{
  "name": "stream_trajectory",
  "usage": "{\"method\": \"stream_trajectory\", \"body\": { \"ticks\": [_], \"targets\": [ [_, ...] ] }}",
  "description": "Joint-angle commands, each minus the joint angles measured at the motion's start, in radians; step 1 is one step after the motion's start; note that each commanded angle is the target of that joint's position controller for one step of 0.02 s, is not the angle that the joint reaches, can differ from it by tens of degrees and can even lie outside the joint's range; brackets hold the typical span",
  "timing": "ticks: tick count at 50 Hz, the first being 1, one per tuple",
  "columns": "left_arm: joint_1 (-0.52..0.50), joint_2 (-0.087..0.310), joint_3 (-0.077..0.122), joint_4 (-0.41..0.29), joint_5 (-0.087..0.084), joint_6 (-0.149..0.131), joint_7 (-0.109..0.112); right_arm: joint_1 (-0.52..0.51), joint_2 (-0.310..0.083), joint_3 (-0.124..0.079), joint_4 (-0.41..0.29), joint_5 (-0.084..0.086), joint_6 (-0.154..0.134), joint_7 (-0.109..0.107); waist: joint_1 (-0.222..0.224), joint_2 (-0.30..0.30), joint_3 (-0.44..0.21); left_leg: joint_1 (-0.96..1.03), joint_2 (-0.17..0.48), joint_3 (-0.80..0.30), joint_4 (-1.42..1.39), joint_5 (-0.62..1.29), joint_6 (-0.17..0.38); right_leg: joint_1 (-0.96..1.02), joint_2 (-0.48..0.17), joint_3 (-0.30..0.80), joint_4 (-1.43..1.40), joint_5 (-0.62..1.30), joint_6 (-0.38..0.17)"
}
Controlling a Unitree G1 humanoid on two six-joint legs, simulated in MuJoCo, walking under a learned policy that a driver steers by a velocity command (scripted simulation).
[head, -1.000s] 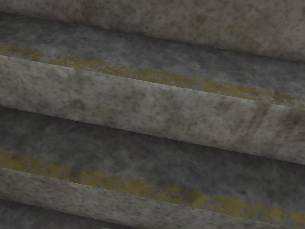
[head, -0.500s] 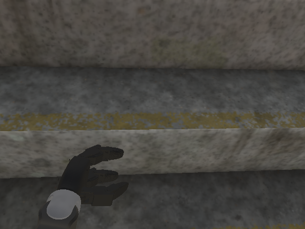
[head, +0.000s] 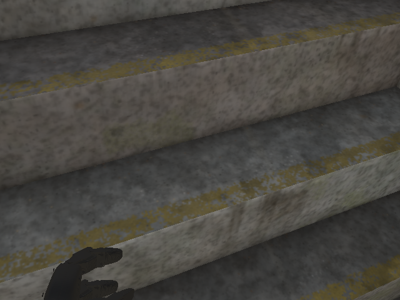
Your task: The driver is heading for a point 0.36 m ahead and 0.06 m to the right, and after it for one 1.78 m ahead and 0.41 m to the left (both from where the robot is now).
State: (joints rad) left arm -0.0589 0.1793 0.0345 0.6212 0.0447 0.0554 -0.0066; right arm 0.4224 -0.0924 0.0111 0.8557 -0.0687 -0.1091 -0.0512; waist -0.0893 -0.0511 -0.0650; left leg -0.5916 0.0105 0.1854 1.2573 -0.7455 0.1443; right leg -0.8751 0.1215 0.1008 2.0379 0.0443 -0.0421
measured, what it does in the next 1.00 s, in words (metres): walks ahead: right foot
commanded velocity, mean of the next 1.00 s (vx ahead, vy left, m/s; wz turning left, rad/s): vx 0.50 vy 0.00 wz -0.10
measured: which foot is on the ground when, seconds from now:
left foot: down 0.00-0.44, up 0.46-1.00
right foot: up 0.00-0.42, down 0.44-1.00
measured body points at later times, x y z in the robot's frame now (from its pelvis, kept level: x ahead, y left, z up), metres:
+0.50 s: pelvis +0.12 -0.17 +0.04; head +0.12 -0.18 +0.49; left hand +0.31 +0.05 -0.05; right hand +0.17 -0.43 -0.09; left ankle -0.01 +0.04 -0.52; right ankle +0.19 -0.30 -0.63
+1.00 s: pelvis +0.24 -0.22 +0.12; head +0.24 -0.25 +0.57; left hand +0.16 -0.02 -0.01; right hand +0.50 -0.35 +0.06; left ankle +0.31 -0.11 -0.28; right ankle +0.19 -0.30 -0.63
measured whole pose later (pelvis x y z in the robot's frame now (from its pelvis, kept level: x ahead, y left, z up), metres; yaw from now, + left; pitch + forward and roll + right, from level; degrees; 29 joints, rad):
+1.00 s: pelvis +0.24 -0.22 +0.12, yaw +3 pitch +1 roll +2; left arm 0.54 0.08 0.03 0.99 0.04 -0.14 0.07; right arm -0.05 -0.05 0.02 0.64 0.00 0.03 -0.02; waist 0.04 0.02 -0.03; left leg -1.28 0.02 0.09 2.13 -0.28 0.14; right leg -0.02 -0.09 -0.32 0.21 -0.21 -0.02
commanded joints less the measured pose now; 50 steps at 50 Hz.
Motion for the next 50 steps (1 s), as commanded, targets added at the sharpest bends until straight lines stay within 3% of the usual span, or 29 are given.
{"method": "stream_trajectory", "body": {
  "ticks": [1, 2, 3, 4, 5, 6, 7, 8, 9, 10, 11, 12, 13, 14, 15, 17, 18, 19, 20, 21, 22, 23, 24, 26, 32, 40, 44, 47, 50],
  "targets": [
    [-0.076, 0.057, 0.042, -0.111, -0.005, 0.003, -0.009, -0.190, -0.232, -0.075, -0.162, -0.023, -0.011, 0.000, 0.107, 0.059, 0.061, 0.137, 0.262, -0.529, -0.510, 0.269, 0.024, -0.091, -0.003, 0.015, -0.092, 0.025, -0.014],
    [-0.087, 0.069, 0.034, -0.089, 0.024, 0.006, 0.013, -0.124, -0.200, -0.062, -0.141, -0.006, -0.022, -0.019, 0.061, -0.040, 0.063, 0.146, 0.274, -0.518, -0.490, 0.256, 0.003, -0.110, -0.023, -0.019, -0.158, 0.036, 0.000],
    [-0.046, 0.132, 0.001, 0.108, -0.044, -0.021, -0.064, -0.075, -0.032, 0.050, -0.184, 0.006, 0.034, 0.086, -0.193, 0.177, -0.002, 0.168, 0.261, -0.533, -0.486, 0.512, 0.254, -0.310, 0.054, 0.224, -0.115, 0.002, -0.103],
    [-0.074, 0.058, 0.041, -0.112, 0.016, -0.006, 0.001, -0.120, -0.273, -0.091, -0.171, -0.028, -0.016, 0.003, 0.063, 0.062, 0.045, 0.351, 0.324, -0.550, -0.493, 0.411, 0.039, -0.225, -0.007, 0.037, -0.092, -0.051, -0.003],
    [-0.060, 0.082, 0.041, -0.080, 0.042, 0.002, 0.024, -0.109, -0.243, -0.079, -0.147, -0.004, -0.029, -0.019, 0.061, 0.007, 0.040, 0.307, 0.325, -0.516, -0.486, 0.350, 0.001, -0.210, -0.032, -0.007, -0.137, -0.040, 0.024],
    [0.032, 0.113, -0.005, 0.119, -0.034, -0.037, -0.041, -0.124, -0.008, 0.054, -0.202, 0.015, 0.007, 0.080, -0.125, 0.270, -0.058, 0.256, 0.308, -0.491, -0.457, 0.580, 0.223, -0.362, -0.006, 0.236, -0.110, -0.047, -0.085],
    [0.084, 0.133, 0.008, 0.124, -0.040, -0.069, -0.041, -0.184, -0.022, 0.054, -0.206, -0.008, 0.021, 0.095, -0.086, 0.240, -0.029, 0.288, 0.371, -0.524, -0.451, 0.756, 0.257, -0.406, -0.005, 0.251, -0.034, -0.099, -0.087],
    [0.123, 0.117, -0.013, 0.141, -0.024, -0.086, -0.048, -0.183, -0.069, 0.048, -0.178, -0.002, 0.043, 0.102, -0.061, 0.130, -0.074, 0.272, 0.364, -0.516, -0.461, 0.753, 0.263, -0.411, -0.006, 0.219, -0.042, -0.095, -0.087],
    [-0.024, 0.120, 0.046, -0.077, 0.007, -0.056, 0.006, -0.128, -0.312, -0.083, -0.168, -0.021, -0.024, 0.016, 0.075, 0.019, 0.022, 0.432, 0.405, -0.499, -0.521, 0.434, 0.019, -0.333, -0.052, 0.039, -0.145, -0.150, 0.009],
    [-0.044, 0.133, 0.049, -0.062, 0.021, -0.041, 0.028, -0.130, -0.293, -0.083, -0.136, -0.010, -0.047, -0.012, 0.067, -0.001, 0.032, 0.368, 0.403, -0.467, -0.540, 0.316, -0.019, -0.290, -0.088, 0.039, -0.198, -0.112, 0.034],
    [0.077, 0.109, -0.009, 0.131, -0.021, -0.058, -0.037, -0.232, -0.050, 0.028, -0.195, 0.032, -0.004, 0.075, -0.046, 0.323, -0.107, 0.249, 0.352, -0.387, -0.543, 0.399, 0.139, -0.334, -0.095, 0.179, -0.164, -0.036, -0.065],
    [0.109, 0.119, -0.001, 0.128, -0.028, -0.080, -0.050, -0.314, -0.070, 0.025, -0.200, 0.013, 0.002, 0.091, 0.006, 0.265, -0.035, 0.205, 0.378, -0.376, -0.553, 0.529, 0.153, -0.314, -0.080, 0.159, -0.127, -0.091, -0.068],
    [0.017, 0.170, 0.072, -0.069, 0.010, -0.044, 0.002, -0.219, -0.305, -0.085, -0.152, -0.010, -0.045, 0.025, 0.119, 0.134, 0.062, 0.366, 0.434, -0.421, -0.602, 0.313, -0.006, -0.299, -0.095, 0.051, -0.165, -0.157, 0.014],
    [0.046, 0.105, -0.033, 0.083, 0.012, -0.054, -0.062, -0.174, -0.086, 0.018, -0.120, 0.028, -0.005, 0.084, -0.028, 0.148, -0.111, 0.391, 0.418, -0.376, -0.595, 0.413, 0.132, -0.433, -0.170, 0.124, -0.428, -0.150, -0.065],
    [-0.042, 0.145, 0.063, -0.109, 0.011, -0.040, -0.016, -0.170, -0.307, -0.091, -0.124, -0.028, -0.046, 0.014, 0.099, 0.172, 0.108, 0.444, 0.426, -0.364, -0.667, 0.336, -0.040, -0.298, -0.153, 0.004, -0.423, -0.251, 0.019],
    [-0.056, 0.158, 0.064, -0.140, 0.034, -0.026, 0.008, -0.190, -0.316, -0.108, -0.125, -0.018, -0.054, -0.020, 0.097, 0.222, 0.132, 0.425, 0.491, -0.373, -0.720, 0.221, -0.078, -0.298, -0.231, 0.047, -0.559, -0.335, 0.034],
    [-0.073, 0.028, -0.054, -0.063, 0.007, -0.014, -0.038, -0.235, -0.131, -0.019, -0.116, 0.001, -0.008, 0.071, 0.027, 0.290, -0.038, 0.555, 0.515, -0.413, -0.750, 0.603, 0.087, -0.503, -0.268, 0.094, -0.661, -0.359, -0.053],
    [-0.007, 0.133, 0.034, -0.178, -0.006, -0.026, -0.042, -0.239, -0.320, -0.110, -0.150, -0.019, -0.012, 0.023, 0.127, 0.186, 0.077, 0.402, 0.408, -0.173, -0.792, 0.280, -0.070, -0.030, -0.244, -0.159, -0.953, -0.521, -0.004],
    [0.062, 0.077, -0.048, -0.024, -0.058, -0.031, -0.086, -0.256, -0.149, -0.033, -0.083, -0.029, 0.047, 0.141, 0.106, 0.037, -0.103, 0.255, 0.316, -0.191, -0.690, 0.374, 0.012, 0.149, -0.214, -0.075, -1.274, -0.504, -0.063],
    [0.344, 0.109, 0.039, -0.058, -0.061, -0.065, -0.057, -0.210, -0.336, -0.102, -0.097, 0.032, 0.049, 0.058, 0.250, 0.166, -0.019, 0.279, 0.220, -0.040, -0.513, 0.501, -0.035, 0.551, -0.103, -0.426, -1.333, -0.485, -0.015],
    [0.590, 0.144, 0.067, 0.117, -0.046, -0.085, -0.058, -0.212, -0.263, -0.076, -0.073, 0.064, 0.041, 0.043, 0.329, 0.044, -0.047, 0.012, 0.128, -0.041, -0.105, 0.767, -0.030, 0.851, -0.043, -0.266, -1.279, -0.406, -0.047],
    [0.685, 0.253, 0.085, 0.135, -0.009, -0.078, -0.027, -0.256, -0.127, -0.045, -0.156, 0.112, 0.029, 0.053, 0.302, -0.251, -0.086, -0.236, -0.063, -0.078, 0.367, 0.382, -0.120, 0.897, -0.297, 0.275, -1.514, -0.255, -0.110],
    [0.620, 0.262, 0.086, 0.089, -0.004, -0.082, 0.005, -0.260, -0.072, -0.047, -0.216, 0.090, 0.017, 0.044, 0.234, -0.238, -0.207, -0.292, -0.103, -0.289, 0.653, 0.456, -0.129, 0.896, -0.445, 0.609, -1.717, -0.428, -0.124],
    [0.540, 0.175, 0.060, 0.091, -0.018, -0.121, 0.019, -0.368, -0.090, -0.047, -0.252, 0.049, -0.008, 0.048, 0.201, -0.080, -0.046, -0.353, -0.040, -0.266, 0.599, 0.581, -0.126, 0.814, -0.403, 0.433, -1.658, -0.325, -0.033],
    [0.504, 0.035, 0.041, 0.164, -0.005, -0.193, 0.038, -0.305, -0.046, -0.050, -0.209, 0.050, 0.019, 0.073, 0.106, -0.020, -0.053, -0.455, -0.104, -0.281, 0.899, 0.692, -0.096, 0.773, -0.413, 0.132, -1.649, -0.172, -0.063],
    [0.625, -0.008, 0.024, 0.282, 0.002, -0.224, 0.034, -0.460, 0.027, -0.026, -0.263, 0.036, 0.073, 0.017, 0.108, -0.011, 0.107, -0.890, -0.090, -0.273, 1.347, 0.643, -0.040, 0.736, -0.501, -0.025, -1.800, -0.383, -0.068],
    [0.632, -0.005, 0.013, 0.320, -0.003, -0.224, 0.041, -0.593, 0.023, -0.011, -0.304, 0.062, 0.106, 0.019, 0.114, 0.011, 0.175, -0.812, -0.048, -0.146, 1.048, 0.652, -0.047, 0.635, -0.416, -0.216, -1.879, -0.325, -0.026],
    [0.682, 0.072, 0.028, 0.353, -0.003, -0.215, 0.076, -0.691, 0.075, 0.014, -0.358, 0.079, 0.124, 0.026, 0.134, -0.098, 0.151, -0.849, 0.007, -0.133, 0.976, 0.512, -0.006, 0.797, -0.471, -0.204, -2.019, -0.194, -0.086],
    [0.741, 0.033, 0.020, 0.376, -0.026, -0.176, 0.100, -0.689, 0.075, 0.038, -0.336, 0.084, 0.131, 0.035, 0.165, -0.028, 0.117, -0.766, 0.059, 0.001, 0.643, 0.315, 0.024, 0.966, -0.431, -0.336, -2.084, -0.032, -0.131]
  ]
}}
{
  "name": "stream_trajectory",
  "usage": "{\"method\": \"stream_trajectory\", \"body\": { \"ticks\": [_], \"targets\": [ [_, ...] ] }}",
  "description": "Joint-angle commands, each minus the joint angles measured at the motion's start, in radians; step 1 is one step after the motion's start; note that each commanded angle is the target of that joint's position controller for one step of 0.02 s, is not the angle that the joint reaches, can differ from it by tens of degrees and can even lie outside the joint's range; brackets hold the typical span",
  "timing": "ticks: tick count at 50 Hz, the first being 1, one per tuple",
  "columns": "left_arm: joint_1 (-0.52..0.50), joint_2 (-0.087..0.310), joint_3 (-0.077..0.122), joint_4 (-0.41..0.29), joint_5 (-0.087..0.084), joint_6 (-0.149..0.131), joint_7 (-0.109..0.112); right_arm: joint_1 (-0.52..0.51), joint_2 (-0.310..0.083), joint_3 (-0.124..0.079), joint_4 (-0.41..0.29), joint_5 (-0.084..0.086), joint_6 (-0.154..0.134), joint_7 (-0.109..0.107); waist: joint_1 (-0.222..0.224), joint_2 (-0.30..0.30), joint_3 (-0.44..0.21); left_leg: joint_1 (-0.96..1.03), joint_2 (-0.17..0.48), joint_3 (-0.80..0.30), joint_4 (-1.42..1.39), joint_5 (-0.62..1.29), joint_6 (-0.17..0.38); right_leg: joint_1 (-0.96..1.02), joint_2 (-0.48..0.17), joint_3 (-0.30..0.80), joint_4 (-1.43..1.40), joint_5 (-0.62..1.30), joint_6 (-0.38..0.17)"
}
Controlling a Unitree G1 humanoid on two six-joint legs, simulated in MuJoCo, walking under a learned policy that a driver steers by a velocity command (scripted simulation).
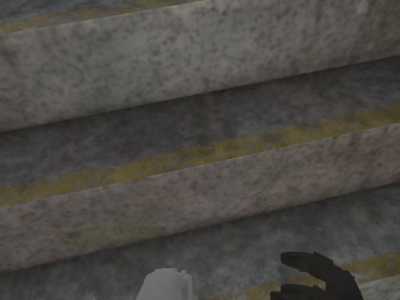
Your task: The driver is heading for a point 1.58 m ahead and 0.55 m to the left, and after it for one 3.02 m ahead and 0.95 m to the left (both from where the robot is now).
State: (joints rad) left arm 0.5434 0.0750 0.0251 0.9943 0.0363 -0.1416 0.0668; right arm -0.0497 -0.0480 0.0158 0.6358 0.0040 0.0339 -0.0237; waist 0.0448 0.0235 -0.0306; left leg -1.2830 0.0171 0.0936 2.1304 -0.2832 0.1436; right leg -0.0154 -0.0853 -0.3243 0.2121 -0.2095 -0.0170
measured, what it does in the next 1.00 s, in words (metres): climbs, turning left: left foot 0.23 m higher, then right foot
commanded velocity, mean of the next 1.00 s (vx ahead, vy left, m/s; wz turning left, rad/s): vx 0.50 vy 0.00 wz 0.55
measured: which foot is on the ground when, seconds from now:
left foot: up 0.00-0.12, down 0.14-0.60, up 0.62-1.00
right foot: down 0.00-0.14, up 0.16-0.58, down 0.60-1.00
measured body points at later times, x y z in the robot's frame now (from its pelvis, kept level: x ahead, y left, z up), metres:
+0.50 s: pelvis +0.08 +0.00 +0.17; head +0.07 -0.01 +0.62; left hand +0.24 +0.20 +0.08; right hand +0.18 -0.21 +0.02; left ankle +0.14 +0.10 -0.52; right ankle +0.17 -0.12 -0.41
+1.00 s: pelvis +0.21 +0.00 +0.21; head +0.24 -0.01 +0.66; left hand +0.01 +0.10 +0.08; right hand +0.47 -0.02 +0.10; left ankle +0.19 +0.16 -0.18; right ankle +0.17 -0.13 -0.53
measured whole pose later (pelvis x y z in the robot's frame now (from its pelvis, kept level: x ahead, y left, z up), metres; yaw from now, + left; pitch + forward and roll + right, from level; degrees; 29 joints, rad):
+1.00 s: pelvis +0.21 +0.00 +0.21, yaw +33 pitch +4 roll +1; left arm 0.57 0.07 0.01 1.10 0.05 -0.18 0.04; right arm 0.03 -0.09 0.01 0.73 -0.04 0.02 0.02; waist 0.06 0.06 -0.05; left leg -1.37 0.02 -0.06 2.19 -0.20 0.16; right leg -0.09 -0.04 -0.19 0.39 -0.37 -0.03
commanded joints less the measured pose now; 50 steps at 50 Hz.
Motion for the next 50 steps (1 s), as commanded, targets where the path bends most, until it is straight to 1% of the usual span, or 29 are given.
{"method": "stream_trajectory", "body": {
  "ticks": [1, 2, 3, 4, 5, 6, 7, 8, 9, 10, 11, 12, 13, 16, 21, 22, 25, 27, 29, 30, 31, 32, 33, 36, 38, 39, 45, 49, 50],
  "targets": [
    [0.152, 0.112, -0.059, 0.223, 0.135, 0.120, -0.227, -0.531, -0.080, 0.102, -0.333, 0.042, 0.129, 0.115, -0.033, -0.183, 0.102, -0.157, -0.082, 0.010, -0.501, -0.660, 0.171, -0.215, -0.293, 0.264, -0.236, 0.955, -0.425],
    [-0.049, 0.162, 0.022, -0.052, -0.041, 0.050, -0.039, -0.010, -0.001, 0.039, -0.066, 0.015, 0.038, 0.049, -0.076, -0.098, -0.008, 0.358, -0.016, 0.247, -0.522, -0.301, 0.078, 0.025, -0.221, -0.071, -0.133, 1.098, -0.236],
    [-0.004, 0.236, 0.004, -0.024, -0.102, 0.028, 0.006, 0.184, -0.010, 0.050, 0.034, 0.011, 0.015, 0.017, -0.131, -0.146, -0.165, 0.564, -0.119, 0.272, -0.518, -0.406, 0.076, -0.014, -0.236, -0.061, -0.005, 1.589, -0.267],
    [0.077, 0.219, -0.007, -0.033, -0.111, 0.017, 0.015, 0.145, -0.031, 0.039, 0.046, 0.040, -0.021, -0.006, -0.053, -0.163, -0.232, 0.778, -0.155, 0.205, -0.615, -0.389, 0.099, -0.103, -0.220, -0.004, 0.156, 1.671, -0.237],
    [0.044, 0.328, 0.011, -0.049, -0.115, -0.014, 0.002, 0.292, -0.064, 0.029, 0.051, 0.046, -0.028, -0.032, -0.140, -0.241, -0.367, 0.965, -0.158, 0.081, -0.658, -0.352, 0.101, -0.149, -0.260, 0.030, 0.313, 1.802, -0.263],
    [0.135, 0.410, -0.027, 0.151, 0.190, 0.062, -0.251, 0.348, -0.149, 0.043, -0.076, -0.022, 0.130, 0.055, -0.366, -0.301, -0.450, 1.021, -0.169, -0.231, -0.908, -0.060, 0.094, -0.427, -0.388, 0.327, 0.301, 1.772, -0.446],
    [-0.204, 0.427, 0.049, 0.075, 0.182, 0.112, -0.275, 0.333, -0.229, -0.007, 0.013, -0.020, 0.148, 0.093, -0.377, -0.177, -0.357, 0.945, -0.164, -0.228, -1.164, -0.084, 0.089, -0.524, -0.201, 0.260, 0.654, 1.130, -0.457],
    [-0.240, 0.257, 0.034, -0.195, -0.005, 0.020, -0.159, 0.431, -0.335, -0.075, 0.177, -0.028, 0.071, 0.040, -0.095, 0.037, -0.437, 1.051, -0.207, -0.305, -1.113, -0.543, 0.119, -0.389, -0.091, 0.172, 0.777, 0.510, -0.317],
    [-0.351, 0.200, 0.014, -0.234, -0.027, 0.009, -0.147, 0.321, -0.353, -0.111, 0.154, -0.061, 0.063, -0.014, -0.114, 0.117, -0.347, 0.930, -0.012, -0.887, -1.496, -1.114, 0.197, -0.684, 0.070, 0.344, 1.241, 0.235, -0.232],
    [-0.266, 0.149, 0.010, -0.047, -0.032, 0.100, -0.189, 0.446, -0.179, -0.028, 0.135, -0.118, 0.123, 0.054, -0.351, 0.041, 0.005, 0.681, 0.089, -1.068, -1.641, -0.921, 0.173, -1.026, 0.190, 0.822, 1.706, 0.461, -0.250],
    [-0.439, 0.055, -0.015, -0.390, 0.058, 0.046, -0.139, 0.121, -0.198, -0.054, 0.175, -0.047, 0.057, -0.028, 0.007, 0.202, -0.104, 0.592, 0.053, -1.046, -1.700, -0.908, 0.137, -0.837, 0.149, 0.449, 1.791, 0.306, -0.138],
    [-0.328, 0.103, -0.018, -0.179, -0.054, 0.103, -0.159, 0.214, -0.183, -0.019, 0.192, -0.073, 0.037, 0.090, -0.131, -0.141, 0.128, 0.496, 0.046, -0.770, -1.593, -0.803, 0.030, -1.156, 0.181, 0.795, 1.803, 0.377, -0.189],
    [-0.310, -0.021, -0.056, -0.337, 0.087, 0.064, -0.114, 0.179, -0.121, -0.044, 0.300, -0.012, -0.014, -0.001, 0.081, 0.097, -0.019, 0.522, 0.012, -0.838, -1.578, -0.780, 0.061, -0.914, 0.126, 0.431, 1.697, 0.271, -0.142],
    [-0.285, 0.016, -0.055, -0.287, 0.050, 0.058, -0.085, 0.171, -0.110, -0.029, 0.349, -0.018, -0.089, -0.023, 0.097, -0.019, -0.007, 0.509, -0.012, -0.614, -1.563, -0.533, 0.118, -0.960, 0.138, 0.371, 1.893, 0.259, -0.075],
    [-0.413, 0.061, -0.061, -0.341, 0.004, 0.076, -0.063, 0.280, -0.173, -0.061, 0.334, -0.019, -0.121, -0.043, 0.025, 0.026, 0.048, 0.543, 0.008, -0.624, -1.620, -0.497, 0.184, -0.988, 0.064, 0.366, 1.595, 0.201, -0.009],
    [-0.513, 0.270, -0.038, -0.341, -0.022, 0.121, -0.123, 0.182, -0.224, -0.021, 0.194, -0.092, -0.099, 0.040, -0.078, -0.008, -0.115, 0.416, 0.029, -0.627, -1.581, -0.364, 0.202, -1.006, 0.095, 0.440, 1.400, 0.010, -0.015],
    [-0.402, 0.192, -0.032, -0.299, 0.068, 0.186, -0.155, 0.168, -0.231, -0.021, 0.133, -0.031, -0.043, 0.081, -0.021, 0.052, -0.198, 0.341, 0.001, -0.563, -1.699, -0.312, 0.214, -0.583, 0.157, 0.262, 0.967, -0.157, 0.006],
    [-0.352, 0.169, -0.018, -0.266, 0.086, 0.175, -0.121, 0.165, -0.213, -0.016, 0.142, -0.048, -0.097, 0.097, 0.004, 0.135, -0.173, 0.506, 0.073, -0.674, -1.637, -0.378, 0.206, -0.483, 0.116, 0.357, 0.803, -0.105, 0.030],
    [-0.402, 0.163, -0.015, -0.274, 0.046, 0.152, -0.095, 0.235, -0.213, -0.034, 0.167, -0.006, -0.106, 0.112, -0.031, 0.052, -0.134, 0.652, 0.035, -0.639, -1.517, -0.337, 0.238, -0.432, 0.141, 0.312, 0.345, -0.202, 0.045],
    [-0.308, 0.146, -0.020, -0.229, 0.046, 0.137, -0.095, 0.273, -0.228, -0.053, 0.182, -0.002, -0.092, 0.123, -0.030, 0.041, -0.154, 0.586, -0.020, -0.591, -1.343, -0.241, 0.200, -0.300, 0.104, 0.369, 0.281, -0.246, 0.010],
    [-0.115, 0.189, -0.005, -0.153, 0.053, 0.117, -0.085, 0.313, -0.185, -0.051, 0.198, -0.032, -0.085, 0.136, -0.003, -0.078, -0.170, 0.325, -0.121, -0.474, -0.990, -0.107, 0.089, -0.090, -0.041, 0.600, 0.290, -0.274, -0.171],
    [-0.210, 0.276, 0.025, -0.182, 0.051, 0.094, -0.075, 0.447, -0.115, -0.025, 0.220, -0.083, -0.099, 0.150, -0.015, -0.306, -0.098, -0.184, -0.172, -0.479, -0.573, -0.112, -0.065, 0.099, -0.338, 1.311, 0.082, -0.505, -0.527],
    [-0.292, 0.235, 0.018, -0.176, 0.047, 0.064, -0.085, 0.356, -0.169, -0.022, 0.259, -0.074, -0.110, 0.147, -0.004, -0.053, -0.007, -0.385, -0.102, -0.510, -0.234, 0.069, -0.073, 0.104, -0.389, 1.381, 0.027, -0.519, -0.503],
    [-0.288, 0.104, -0.031, -0.085, 0.023, 0.062, -0.132, 0.229, -0.197, -0.025, 0.253, -0.012, -0.074, 0.093, -0.012, 0.040, -0.087, -0.212, -0.113, -0.404, -0.101, 0.369, 0.036, -0.167, -0.170, 0.783, 0.149, -0.242, -0.263],
    [-0.249, 0.089, -0.042, -0.056, 0.001, 0.068, -0.127, 0.193, -0.192, -0.026, 0.249, -0.019, -0.061, 0.102, -0.016, -0.035, -0.096, -0.174, -0.085, -0.311, -0.019, 0.331, 0.054, -0.196, -0.107, 0.612, 0.135, -0.181, -0.250],
    [-0.139, 0.130, 0.007, 0.025, -0.054, -0.005, -0.057, 0.009, -0.069, -0.016, 0.114, -0.060, -0.071, 0.044, -0.032, 0.049, 0.085, -0.091, -0.115, -0.233, 0.113, 0.287, -0.008, -0.299, -0.160, 0.504, 0.120, -0.226, -0.162],
    [-0.064, 0.122, 0.008, 0.045, -0.031, -0.073, -0.010, -0.024, -0.093, -0.029, 0.019, -0.027, -0.063, 0.025, -0.033, -0.079, 0.134, -0.217, -0.052, -0.228, 0.044, 0.174, -0.021, -0.152, -0.196, 0.445, -0.010, -0.245, -0.126],
    [0.097, 0.095, 0.020, 0.074, -0.012, -0.062, 0.001, -0.126, -0.045, -0.024, -0.047, -0.061, -0.051, 0.027, 0.014, -0.156, 0.142, -0.425, 0.044, -0.130, 0.099, 0.007, -0.015, 0.188, -0.219, 0.453, -0.051, -0.017, -0.181],
    [0.361, 0.059, -0.039, 0.212, 0.115, 0.020, -0.100, -0.236, -0.016, 0.060, -0.054, -0.016, 0.016, 0.088, 0.109, -0.261, -0.102, -0.726, 0.023, -0.245, 0.156, 0.023, 0.152, 0.411, -0.276, 0.600, 0.012, 0.184, -0.282]
  ]
}}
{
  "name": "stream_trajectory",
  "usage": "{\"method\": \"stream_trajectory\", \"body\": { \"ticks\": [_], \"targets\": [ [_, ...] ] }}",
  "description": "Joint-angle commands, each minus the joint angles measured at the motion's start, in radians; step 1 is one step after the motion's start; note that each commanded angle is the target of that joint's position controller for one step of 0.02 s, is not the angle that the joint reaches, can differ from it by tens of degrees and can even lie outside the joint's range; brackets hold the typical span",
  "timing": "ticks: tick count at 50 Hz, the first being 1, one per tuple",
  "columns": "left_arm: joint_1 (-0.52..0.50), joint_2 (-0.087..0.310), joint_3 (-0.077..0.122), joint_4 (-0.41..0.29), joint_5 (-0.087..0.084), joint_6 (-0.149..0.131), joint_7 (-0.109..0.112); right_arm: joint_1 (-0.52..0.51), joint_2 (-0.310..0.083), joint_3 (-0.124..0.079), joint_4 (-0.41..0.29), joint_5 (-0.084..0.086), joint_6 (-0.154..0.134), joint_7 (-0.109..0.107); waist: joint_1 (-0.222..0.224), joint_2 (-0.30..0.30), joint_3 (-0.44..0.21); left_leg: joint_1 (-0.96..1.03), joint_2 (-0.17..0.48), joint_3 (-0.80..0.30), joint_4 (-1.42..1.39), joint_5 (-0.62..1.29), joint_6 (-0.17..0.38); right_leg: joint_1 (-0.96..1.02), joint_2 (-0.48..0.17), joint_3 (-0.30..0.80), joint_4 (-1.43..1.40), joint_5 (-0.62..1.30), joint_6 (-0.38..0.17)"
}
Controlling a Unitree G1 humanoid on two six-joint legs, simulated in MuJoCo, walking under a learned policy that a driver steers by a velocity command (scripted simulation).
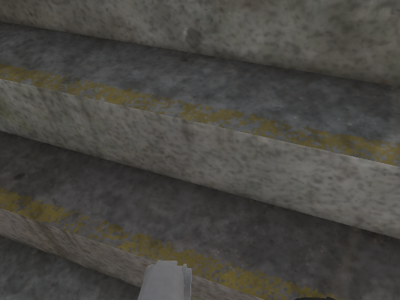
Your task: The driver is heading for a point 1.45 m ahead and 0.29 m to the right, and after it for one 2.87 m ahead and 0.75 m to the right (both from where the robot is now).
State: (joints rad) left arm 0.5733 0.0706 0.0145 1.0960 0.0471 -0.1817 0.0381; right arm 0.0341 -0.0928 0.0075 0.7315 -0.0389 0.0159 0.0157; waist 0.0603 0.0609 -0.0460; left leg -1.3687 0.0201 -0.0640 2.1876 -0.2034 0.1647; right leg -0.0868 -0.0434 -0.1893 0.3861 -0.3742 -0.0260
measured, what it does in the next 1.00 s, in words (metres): climbs, turning right: left foot 0.23 m higher, then right foot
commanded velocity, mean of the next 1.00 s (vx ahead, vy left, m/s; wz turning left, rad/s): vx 0.36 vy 0.00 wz -0.24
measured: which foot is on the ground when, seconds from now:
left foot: up 0.00-0.14, down 0.16-0.72, up 0.74-1.00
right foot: down 0.00-0.20, up 0.22-0.68, down 0.70-1.00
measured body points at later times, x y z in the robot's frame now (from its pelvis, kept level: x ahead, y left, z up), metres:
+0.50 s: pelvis +0.21 +0.04 +0.23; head +0.24 +0.04 +0.68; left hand +0.59 +0.17 +0.24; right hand +0.04 -0.20 +0.11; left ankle +0.24 +0.16 -0.51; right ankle +0.11 -0.06 -0.26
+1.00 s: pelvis +0.26 +0.00 +0.24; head +0.25 +0.01 +0.69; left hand +0.29 +0.24 +0.09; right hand +0.43 -0.25 +0.18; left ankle +0.39 +0.08 -0.25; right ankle +0.16 -0.09 -0.51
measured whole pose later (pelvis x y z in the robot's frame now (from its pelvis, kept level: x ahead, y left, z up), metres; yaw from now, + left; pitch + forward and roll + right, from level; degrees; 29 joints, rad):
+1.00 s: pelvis +0.26 +0.00 +0.24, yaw -21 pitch +10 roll +0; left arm 0.47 0.21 0.02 1.09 0.10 -0.01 -0.09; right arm 0.01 -0.13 0.07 0.64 -0.03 0.07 0.05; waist 0.01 0.00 -0.24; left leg -1.32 0.01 0.01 1.84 -0.53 0.14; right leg -0.25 0.01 0.03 0.30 -0.23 -0.06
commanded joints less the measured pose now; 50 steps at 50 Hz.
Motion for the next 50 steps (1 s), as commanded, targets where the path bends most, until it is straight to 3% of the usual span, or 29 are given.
{"method": "stream_trajectory", "body": {
  "ticks": [1, 2, 3, 4, 5, 6, 7, 8, 9, 10, 11, 15, 18, 19, 21, 22, 23, 25, 26, 29, 35, 36, 37, 38, 40, 42, 45, 47, 50],
  "targets": [
    [0.148, 0.093, 0.038, -0.008, -0.013, 0.021, -0.003, -0.369, 0.064, 0.023, -0.250, -0.020, -0.016, 0.012, 0.042, -0.229, 0.188, -0.523, 0.076, 0.123, 0.012, -0.282, 0.005, 0.460, -0.269, 0.255, -0.299, 0.242, -0.178],
    [0.119, 0.048, 0.013, -0.008, -0.043, 0.009, 0.019, -0.426, 0.040, 0.034, -0.264, -0.011, -0.033, 0.009, 0.051, -0.205, 0.207, -0.374, 0.101, 0.178, -0.101, -0.291, -0.014, 0.278, -0.235, 0.239, -0.371, 0.314, -0.179],
    [0.405, -0.005, -0.056, 0.205, 0.120, 0.082, -0.102, -0.677, 0.006, 0.087, -0.317, 0.011, 0.046, 0.048, 0.101, -0.103, -0.093, -0.497, 0.109, 0.066, -0.298, -0.251, 0.144, 0.395, -0.288, 0.350, -0.280, 0.504, -0.210],
    [0.144, 0.093, 0.017, 0.009, -0.060, 0.052, 0.002, -0.450, 0.061, 0.068, -0.322, 0.025, -0.002, 0.035, 0.046, -0.164, 0.243, -0.100, 0.099, 0.343, -0.490, -0.295, 0.032, 0.155, -0.228, 0.113, -0.567, 0.608, -0.172],
    [0.059, 0.079, -0.003, 0.001, -0.104, 0.039, 0.022, -0.382, 0.094, 0.091, -0.259, 0.068, -0.005, 0.016, 0.028, -0.198, 0.186, 0.369, 0.086, 0.297, -0.727, -0.318, 0.061, -0.131, -0.183, 0.045, -0.553, 0.806, -0.154],
    [0.251, 0.189, -0.046, 0.208, 0.046, 0.037, -0.213, -0.634, 0.096, 0.131, -0.385, 0.049, 0.093, 0.115, -0.161, -0.401, -0.182, 0.710, -0.100, 0.301, -0.560, -0.388, 0.016, -0.316, -0.301, 0.148, -0.360, 2.141, -0.318],
    [0.043, 0.373, 0.016, 0.089, 0.000, 0.012, -0.250, -0.321, -0.062, 0.063, -0.267, 0.079, 0.111, 0.114, -0.288, -0.328, -0.220, 0.806, -0.112, 0.304, -0.779, -0.030, 0.035, -0.123, -0.339, 0.140, -0.249, 2.426, -0.265],
    [-0.065, 0.382, 0.074, -0.068, -0.136, -0.025, -0.102, 0.254, -0.123, -0.004, -0.037, 0.023, 0.040, 0.028, -0.288, -0.297, -0.406, 1.068, -0.161, 0.295, -0.846, -0.269, 0.059, 0.068, -0.248, 0.023, 0.101, 2.275, -0.181],
    [-0.037, 0.383, 0.073, -0.070, -0.159, -0.048, -0.082, 0.381, -0.165, -0.028, 0.029, 0.019, 0.007, -0.027, -0.324, -0.264, -0.461, 1.286, -0.065, -0.002, -1.006, -0.329, 0.116, -0.177, -0.182, 0.109, 0.392, 2.010, -0.128],
    [-0.040, 0.207, -0.003, -0.010, 0.096, 0.028, -0.277, 0.459, -0.272, 0.008, 0.069, 0.002, 0.093, 0.019, -0.409, 0.133, -0.563, 1.616, 0.126, -0.554, -1.578, -0.045, 0.283, -0.711, -0.042, 0.339, 0.678, 1.118, -0.229],
    [-0.168, 0.281, 0.091, -0.156, -0.096, -0.020, -0.152, 0.369, -0.349, -0.116, 0.051, -0.002, 0.039, -0.050, -0.301, 0.070, -0.499, 1.371, 0.327, -0.912, -1.767, -0.171, 0.218, -0.533, 0.155, 0.291, 1.441, 0.418, -0.102],
    [-0.342, 0.013, 0.022, -0.399, 0.019, 0.041, -0.050, 0.175, -0.074, -0.053, 0.292, 0.034, -0.083, -0.045, -0.062, -0.101, 0.007, 1.115, 0.175, -0.416, -1.645, -0.233, 0.050, -0.975, 0.078, 0.361, 1.766, 0.408, -0.128],
    [-0.447, 0.070, 0.024, -0.411, -0.016, 0.039, -0.061, 0.383, -0.087, -0.069, 0.352, 0.026, -0.134, -0.090, -0.148, -0.051, -0.108, 1.566, 0.174, -0.289, -1.625, 0.699, 0.085, -0.991, 0.163, 0.372, 1.611, 0.191, -0.062],
    [-0.568, 0.179, 0.049, -0.393, 0.020, 0.119, -0.145, 0.461, -0.028, 0.013, 0.330, 0.028, -0.053, -0.016, -0.227, 0.091, -0.308, 1.709, 0.190, -0.317, -1.614, 0.933, 0.130, -1.155, 0.230, 0.481, 1.552, 0.094, -0.140],
    [-0.613, 0.023, -0.006, -0.447, -0.039, 0.068, -0.095, 0.487, -0.069, -0.046, 0.369, 0.009, -0.157, -0.108, -0.151, -0.094, -0.109, 1.547, 0.207, -0.232, -1.739, 0.716, 0.065, -0.918, 0.167, 0.334, 1.405, 0.110, -0.068],
    [-0.642, 0.015, -0.014, -0.451, -0.035, 0.082, -0.088, 0.515, -0.068, -0.045, 0.371, 0.000, -0.176, -0.113, -0.145, -0.080, -0.107, 1.528, 0.215, -0.245, -1.780, 0.611, 0.064, -0.907, 0.154, 0.310, 1.420, 0.089, -0.058],
    [-0.790, 0.092, -0.014, -0.487, 0.049, 0.150, -0.150, 0.620, -0.010, 0.014, 0.392, 0.001, -0.072, -0.028, -0.237, 0.205, -0.311, 1.516, 0.166, -0.210, -1.780, 0.626, 0.107, -1.059, 0.171, 0.374, 1.589, -0.092, -0.173],
    [-0.834, -0.064, -0.073, -0.536, -0.008, 0.112, -0.094, 0.581, 0.029, -0.002, 0.339, 0.001, -0.195, -0.096, -0.145, -0.108, -0.015, 1.289, 0.218, -0.243, -1.850, 0.260, 0.074, -1.048, 0.100, 0.318, 1.498, 0.113, -0.076],
    [-0.792, 0.100, -0.064, -0.557, 0.017, 0.158, -0.144, 0.479, -0.052, 0.013, 0.304, -0.001, -0.102, -0.003, -0.108, 0.120, -0.260, 1.171, 0.163, -0.157, -1.853, 0.444, 0.114, -1.004, 0.066, 0.306, 1.416, -0.176, -0.173],
    [-0.493, 0.201, -0.046, -0.483, 0.012, 0.191, -0.156, 0.047, -0.289, -0.025, 0.076, -0.037, -0.113, 0.024, 0.105, -0.050, -0.206, 0.603, 0.201, 0.002, -2.035, 0.683, 0.129, -0.246, -0.015, 0.221, 1.025, 0.236, -0.116],
    [-0.572, 0.236, 0.025, -0.378, -0.028, 0.231, -0.094, 0.528, -0.383, -0.074, 0.205, -0.026, -0.061, 0.054, -0.164, 0.090, -0.124, 1.197, 0.218, 0.004, -1.545, 0.564, 0.132, -0.082, 0.114, 0.042, -0.234, 0.360, -0.017],
    [-0.429, 0.275, 0.056, -0.342, -0.038, 0.212, -0.048, 0.621, -0.336, -0.072, 0.237, -0.078, -0.047, 0.096, -0.190, 0.006, -0.181, 1.060, 0.187, 0.066, -1.296, 0.530, 0.046, 0.127, 0.027, 0.159, -0.144, 0.599, -0.123],
    [-0.271, 0.434, 0.111, -0.302, -0.049, 0.195, -0.021, 0.661, -0.123, -0.016, 0.168, -0.111, -0.052, 0.139, -0.236, -0.345, -0.338, 0.621, 0.060, 0.107, -0.794, -0.192, -0.080, 0.405, -0.251, 0.466, 0.116, 1.581, -0.482],
    [-0.271, 0.444, 0.128, -0.299, -0.001, 0.176, -0.072, 0.546, -0.103, -0.002, 0.106, -0.030, -0.058, 0.126, -0.130, -0.321, -0.334, 0.234, -0.078, -0.055, -0.219, -0.450, -0.129, 0.423, -0.455, 0.677, 0.079, 1.581, -0.549],
    [-0.168, 0.244, 0.085, -0.127, 0.066, 0.170, -0.133, 0.152, -0.072, 0.006, 0.019, 0.050, -0.064, 0.084, -0.020, -0.053, -0.070, -0.179, -0.062, -0.040, 0.171, -0.332, -0.062, 0.272, -0.340, 0.523, 0.057, 0.969, -0.359],
    [-0.319, 0.147, 0.032, -0.124, 0.040, 0.158, -0.138, -0.001, -0.083, 0.009, -0.108, 0.037, -0.053, 0.053, -0.138, -0.044, -0.039, -0.013, -0.001, 0.006, -0.020, -0.271, 0.006, -0.048, -0.235, 0.414, -0.034, 0.844, -0.288],
    [-0.402, 0.176, 0.018, -0.116, 0.046, 0.150, -0.107, 0.036, -0.057, 0.040, -0.136, 0.041, -0.005, 0.034, -0.165, -0.149, -0.072, -0.054, -0.013, -0.045, 0.128, -0.341, 0.008, -0.204, -0.239, 0.467, -0.146, 0.493, -0.274],
    [-0.408, 0.227, 0.012, -0.147, 0.088, 0.137, -0.111, -0.074, -0.115, 0.046, -0.196, 0.017, 0.022, 0.033, -0.156, 0.062, -0.141, 0.047, 0.037, 0.012, -0.276, -0.132, -0.010, -0.304, -0.183, 0.412, -0.194, 0.216, -0.225],
    [-0.297, 0.324, 0.031, -0.116, -0.004, 0.151, -0.153, -0.297, -0.069, 0.091, -0.236, -0.003, 0.106, 0.055, -0.151, -0.221, -0.052, 0.354, -0.045, 0.139, -0.643, -0.740, -0.075, -0.540, -0.251, 0.432, -0.478, 0.198, -0.336]
  ]
}}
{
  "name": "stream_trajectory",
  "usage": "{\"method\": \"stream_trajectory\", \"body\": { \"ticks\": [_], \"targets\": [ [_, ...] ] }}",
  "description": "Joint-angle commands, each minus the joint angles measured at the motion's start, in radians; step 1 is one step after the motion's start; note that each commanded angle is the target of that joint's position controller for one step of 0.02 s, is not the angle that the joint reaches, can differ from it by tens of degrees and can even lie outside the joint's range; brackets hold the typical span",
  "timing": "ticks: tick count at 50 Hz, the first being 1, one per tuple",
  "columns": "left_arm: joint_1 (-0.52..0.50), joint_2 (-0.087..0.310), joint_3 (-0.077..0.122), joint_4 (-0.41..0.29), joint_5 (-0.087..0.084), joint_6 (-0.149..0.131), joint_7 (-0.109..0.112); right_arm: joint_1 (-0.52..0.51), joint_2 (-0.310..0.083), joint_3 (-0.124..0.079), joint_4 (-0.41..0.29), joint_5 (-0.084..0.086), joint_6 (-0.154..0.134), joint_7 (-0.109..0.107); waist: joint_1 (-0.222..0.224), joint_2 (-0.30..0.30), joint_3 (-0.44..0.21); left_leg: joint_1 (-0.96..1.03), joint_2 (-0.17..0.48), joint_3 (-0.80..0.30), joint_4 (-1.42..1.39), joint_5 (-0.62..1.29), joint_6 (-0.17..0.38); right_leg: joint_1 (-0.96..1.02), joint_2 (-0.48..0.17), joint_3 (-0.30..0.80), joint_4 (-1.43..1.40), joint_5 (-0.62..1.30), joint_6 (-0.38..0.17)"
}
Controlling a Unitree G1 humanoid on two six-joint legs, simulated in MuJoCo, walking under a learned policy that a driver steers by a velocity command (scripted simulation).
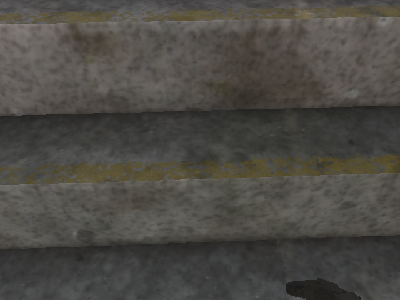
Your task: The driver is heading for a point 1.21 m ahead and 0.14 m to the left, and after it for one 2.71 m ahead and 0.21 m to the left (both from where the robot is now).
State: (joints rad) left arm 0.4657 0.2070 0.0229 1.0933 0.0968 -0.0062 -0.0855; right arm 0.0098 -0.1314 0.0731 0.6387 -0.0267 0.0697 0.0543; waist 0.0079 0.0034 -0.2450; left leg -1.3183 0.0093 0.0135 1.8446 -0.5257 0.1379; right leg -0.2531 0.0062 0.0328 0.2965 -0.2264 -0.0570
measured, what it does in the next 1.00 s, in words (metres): climbs: left foot 0.23 m higher, then left foot 0.25 m higher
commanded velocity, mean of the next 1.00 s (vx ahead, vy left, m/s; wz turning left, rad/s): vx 0.17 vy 0.00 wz -0.07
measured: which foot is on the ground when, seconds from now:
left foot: up 0.00-0.02, down 0.04-0.54, up 0.56-0.92, down 0.94-1.00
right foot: down 0.00-0.94, up 0.96-1.00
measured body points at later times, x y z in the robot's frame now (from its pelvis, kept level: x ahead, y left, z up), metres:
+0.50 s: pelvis +0.02 +0.01 +0.03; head +0.05 +0.01 +0.48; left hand -0.01 +0.22 -0.13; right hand +0.14 -0.19 -0.11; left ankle +0.12 +0.12 -0.52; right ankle -0.05 -0.09 -0.73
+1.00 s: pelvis +0.05 +0.03 +0.08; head +0.06 +0.00 +0.53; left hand +0.03 +0.26 -0.06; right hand +0.24 -0.15 -0.05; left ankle +0.15 +0.12 -0.51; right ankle -0.03 -0.09 -0.60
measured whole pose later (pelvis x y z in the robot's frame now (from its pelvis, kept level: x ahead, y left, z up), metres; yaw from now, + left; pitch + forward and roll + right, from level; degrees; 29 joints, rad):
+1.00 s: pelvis +0.05 +0.03 +0.08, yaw +1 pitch +5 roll +5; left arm 0.39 0.16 0.00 1.10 0.00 -0.11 -0.04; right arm -0.03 -0.11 0.05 0.94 -0.02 0.06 -0.06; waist 0.00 -0.02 -0.10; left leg -0.93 -0.05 0.18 1.37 -0.74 0.18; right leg -0.44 -0.10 0.05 0.99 0.10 -0.24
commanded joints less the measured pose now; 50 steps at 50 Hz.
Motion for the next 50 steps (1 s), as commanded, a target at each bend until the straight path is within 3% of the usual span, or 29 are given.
{"method": "stream_trajectory", "body": {
  "ticks": [1, 2, 9, 12, 13, 15, 17, 21, 22, 23, 24, 25, 27, 28, 29, 31, 34, 37, 38, 39, 40, 41, 42, 43, 44, 45, 47, 49, 50],
  "targets": [
    [-0.110, 0.139, 0.007, -0.076, -0.018, -0.021, -0.051, -0.291, -0.037, 0.030, -0.100, 0.001, 0.067, 0.027, -0.040, -0.129, 0.161, 0.308, -0.010, 0.014, -0.365, -0.279, -0.024, -0.321, -0.343, 0.249, -0.365, 0.030, -0.282],
    [-0.101, 0.086, -0.019, -0.114, -0.096, -0.053, -0.089, -0.053, -0.013, 0.018, 0.047, 0.001, 0.016, 0.057, -0.074, -0.139, 0.133, 0.337, -0.008, 0.050, -0.328, -0.071, -0.045, -0.100, -0.269, 0.128, -0.263, 0.215, -0.187],
    [0.054, 0.031, -0.037, -0.088, -0.120, -0.056, -0.073, -0.142, -0.100, 0.036, 0.193, 0.022, 0.006, 0.051, -0.015, 0.064, 0.123, 0.396, 0.105, -0.419, -0.839, -0.541, 0.017, 0.016, -0.090, -0.066, -0.018, 0.227, 0.007],
    [0.034, 0.052, -0.036, 0.018, -0.030, 0.083, 0.102, -0.103, -0.009, 0.006, 0.170, -0.031, -0.012, -0.092, -0.010, 0.084, -0.013, 0.599, 0.071, -0.274, -0.801, -0.294, 0.006, 0.128, -0.133, -0.168, 0.128, 0.954, -0.104],
    [0.029, 0.062, -0.037, -0.043, -0.113, -0.007, -0.024, -0.120, -0.023, 0.051, 0.192, 0.023, -0.002, 0.006, -0.032, 0.061, 0.108, 0.446, 0.074, -0.375, -0.860, -0.519, -0.020, 0.001, -0.069, -0.071, 0.011, 0.356, -0.042],
    [-0.036, 0.023, -0.036, 0.012, -0.034, 0.080, 0.079, -0.154, -0.006, 0.008, 0.207, -0.015, 0.014, -0.104, 0.030, 0.151, 0.101, 0.502, 0.061, -0.292, -0.876, -0.364, 0.023, 0.110, -0.085, -0.183, 0.069, 0.539, -0.085],
    [0.028, -0.008, -0.072, 0.008, -0.108, -0.044, -0.084, -0.155, -0.071, 0.036, 0.242, 0.008, 0.038, 0.034, -0.008, 0.031, 0.205, 0.306, 0.078, -0.385, -0.825, -0.550, 0.028, 0.093, -0.091, -0.051, -0.017, 0.335, -0.008],
    [0.081, -0.001, -0.108, 0.011, -0.068, -0.091, -0.077, -0.049, -0.083, 0.031, 0.326, -0.007, 0.029, 0.034, -0.033, -0.011, 0.110, 0.401, 0.065, -0.303, -0.663, -0.395, 0.002, 0.091, -0.087, -0.086, -0.078, 0.341, -0.006],
    [-0.099, 0.033, -0.063, 0.052, -0.047, 0.029, 0.029, -0.148, 0.058, 0.030, 0.271, -0.030, 0.003, -0.045, -0.031, 0.055, 0.121, 0.519, 0.059, -0.203, -0.639, -0.070, 0.007, 0.101, -0.144, -0.174, -0.020, 0.689, -0.039],
    [0.111, 0.052, -0.089, 0.005, -0.065, -0.045, -0.057, -0.031, -0.028, 0.054, 0.304, 0.027, 0.008, 0.022, -0.052, -0.030, 0.089, 0.396, 0.075, -0.304, -0.613, -0.304, -0.015, 0.113, -0.078, -0.110, -0.088, 0.377, -0.008],
    [-0.082, 0.054, -0.049, 0.083, -0.040, 0.061, 0.041, -0.102, 0.054, 0.029, 0.306, -0.012, -0.012, -0.048, -0.038, -0.030, 0.160, 0.455, 0.043, -0.161, -0.565, -0.107, 0.003, 0.155, -0.185, -0.180, -0.026, 0.849, -0.033],
    [0.244, 0.049, -0.095, 0.040, -0.056, -0.032, -0.053, -0.018, 0.003, 0.069, 0.328, 0.052, -0.019, 0.024, -0.010, -0.043, 0.049, 0.432, 0.053, -0.200, -0.465, -0.254, -0.034, 0.139, -0.109, -0.105, -0.104, 0.588, -0.036],
    [0.265, -0.002, -0.109, 0.105, -0.051, -0.074, -0.081, 0.048, -0.041, 0.048, 0.411, 0.022, -0.005, 0.046, -0.028, -0.100, 0.100, 0.313, 0.043, -0.158, -0.381, -0.258, -0.021, 0.198, -0.136, -0.120, -0.103, 0.406, -0.055],
    [0.291, 0.082, -0.008, 0.157, -0.116, -0.055, 0.064, -0.005, -0.061, -0.026, 0.352, -0.018, -0.017, -0.093, 0.107, -0.010, 0.118, 0.223, -0.019, 0.025, -0.129, -0.235, 0.013, 0.376, -0.324, 0.004, -0.083, 0.794, -0.148],
    [0.433, 0.105, -0.070, 0.221, -0.021, -0.061, -0.030, -0.008, 0.048, 0.046, 0.333, 0.026, -0.031, -0.006, 0.008, -0.324, 0.124, -0.047, 0.011, 0.014, 0.051, -0.224, -0.028, 0.427, -0.236, -0.012, -0.059, 0.694, -0.118],
    [0.146, 0.159, -0.037, 0.142, 0.043, -0.030, -0.025, -0.151, 0.005, 0.030, 0.278, -0.041, -0.052, 0.019, 0.059, -0.121, 0.274, -0.284, 0.093, 0.018, 0.114, -0.094, -0.040, 0.368, -0.492, 0.270, -0.284, -0.114, -0.291],
    [0.185, 0.097, -0.075, 0.192, 0.089, -0.022, -0.022, -0.184, -0.035, 0.019, 0.212, 0.010, -0.007, 0.002, 0.048, -0.092, 0.234, -0.608, 0.091, -0.051, 0.508, 0.092, 0.083, 0.458, -0.464, 0.249, -0.240, -0.141, -0.244],
    [0.198, 0.018, -0.101, 0.206, 0.060, -0.041, -0.001, -0.233, -0.038, 0.011, 0.153, 0.004, 0.015, 0.021, 0.012, -0.100, 0.199, -0.330, 0.084, 0.081, 0.341, 0.073, 0.172, 0.180, -0.327, 0.056, -0.282, -0.046, -0.188],
    [0.188, 0.032, -0.033, 0.191, -0.163, -0.088, 0.098, -0.252, 0.078, 0.029, 0.137, 0.014, -0.042, -0.057, 0.066, -0.059, 0.229, -0.130, 0.088, 0.197, 0.397, 0.059, 0.055, 0.208, -0.349, 0.048, -0.367, -0.001, -0.188],
    [0.150, 0.041, -0.042, 0.190, -0.177, -0.104, 0.136, -0.250, 0.090, 0.037, 0.120, 0.016, -0.057, -0.080, 0.025, -0.043, 0.253, -0.033, 0.110, 0.178, 0.308, 0.045, 0.027, 0.130, -0.323, 0.006, -0.373, 0.097, -0.182],
    [0.039, 0.091, -0.082, 0.169, 0.031, -0.062, 0.019, -0.264, -0.012, 0.038, 0.103, 0.028, 0.027, 0.007, -0.109, -0.178, 0.179, 0.122, 0.038, 0.118, -0.041, -0.084, 0.145, -0.145, -0.262, -0.080, -0.384, 0.304, -0.192],
    [0.050, 0.014, -0.034, 0.128, -0.159, -0.084, 0.109, -0.166, 0.088, 0.055, 0.138, 0.035, -0.023, -0.065, -0.021, -0.039, 0.223, 0.429, 0.030, 0.278, -0.158, -0.050, 0.069, -0.045, -0.258, -0.187, -0.361, 0.654, -0.173],
    [0.114, 0.159, -0.072, 0.154, -0.018, -0.089, -0.026, -0.268, -0.015, 0.035, 0.067, 0.000, 0.063, 0.052, -0.141, -0.386, 0.094, 0.366, -0.084, 0.254, -0.151, -0.227, 0.035, -0.143, -0.326, -0.050, -0.334, 1.315, -0.345],
    [0.076, 0.242, -0.037, 0.126, -0.012, -0.095, -0.071, -0.153, -0.046, 0.015, 0.096, -0.009, 0.067, 0.068, -0.180, -0.372, 0.045, 0.429, -0.098, 0.241, -0.305, -0.109, 0.025, 0.131, -0.378, -0.081, -0.224, 1.789, -0.377],
    [0.133, 0.074, -0.015, 0.103, -0.207, -0.124, 0.070, 0.047, -0.006, 0.008, 0.230, 0.033, -0.029, -0.046, -0.066, -0.050, -0.130, 0.777, -0.136, 0.305, -0.432, -0.172, 0.043, 0.229, -0.275, -0.218, 0.082, 1.807, -0.249],
    [0.296, 0.107, -0.021, 0.131, -0.212, -0.139, 0.106, 0.065, 0.043, 0.021, 0.243, 0.086, -0.059, -0.095, 0.001, -0.153, -0.219, 0.960, -0.133, 0.186, -0.511, -0.257, 0.052, 0.094, -0.253, -0.153, 0.186, 1.646, -0.227],
    [0.137, 0.166, 0.006, 0.079, -0.165, -0.159, 0.092, 0.371, -0.078, -0.037, 0.377, 0.034, -0.021, -0.127, -0.157, -0.064, -0.234, 1.045, -0.068, -0.071, -0.690, -0.343, 0.077, -0.041, -0.247, -0.115, 0.442, 1.301, -0.276],
    [-0.213, 0.039, 0.004, -0.118, -0.056, -0.117, 0.026, 0.228, -0.278, -0.122, 0.376, -0.027, 0.016, -0.149, -0.149, 0.231, -0.007, 0.878, 0.175, -0.890, -1.380, -0.979, 0.198, -0.544, 0.012, 0.091, 1.197, 0.208, -0.227],
    [-0.368, -0.043, -0.005, -0.249, -0.022, -0.101, 0.026, 0.065, -0.218, -0.115, 0.353, -0.035, -0.004, -0.138, -0.100, 0.181, 0.086, 0.700, 0.214, -0.918, -1.433, -0.865, 0.165, -0.640, 0.078, 0.181, 1.646, 0.149, -0.169]
  ]
}}
Keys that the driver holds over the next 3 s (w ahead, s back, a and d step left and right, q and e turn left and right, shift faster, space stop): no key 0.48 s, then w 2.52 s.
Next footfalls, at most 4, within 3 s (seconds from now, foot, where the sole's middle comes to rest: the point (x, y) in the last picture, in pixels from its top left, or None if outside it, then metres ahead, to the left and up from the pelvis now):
0.04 left None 0.16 0.13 -0.55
0.94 left None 0.19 0.12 -0.54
1.34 right None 0.16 -0.08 -0.55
1.84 left None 0.18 0.15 -0.55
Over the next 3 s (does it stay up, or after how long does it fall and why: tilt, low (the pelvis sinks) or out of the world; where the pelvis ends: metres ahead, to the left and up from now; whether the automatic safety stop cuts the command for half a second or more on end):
stays up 0.49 0.17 0.52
